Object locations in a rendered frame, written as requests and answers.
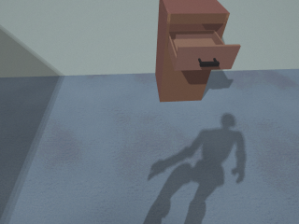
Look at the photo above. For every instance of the drawer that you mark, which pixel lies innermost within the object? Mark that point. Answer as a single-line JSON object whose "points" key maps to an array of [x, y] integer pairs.
{"points": [[186, 47]]}

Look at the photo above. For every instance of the handle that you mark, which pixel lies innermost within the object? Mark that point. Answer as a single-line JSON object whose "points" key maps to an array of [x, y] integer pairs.
{"points": [[213, 63]]}

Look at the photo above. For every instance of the cabinet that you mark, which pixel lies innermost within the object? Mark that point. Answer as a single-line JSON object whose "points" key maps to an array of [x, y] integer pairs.
{"points": [[184, 15]]}

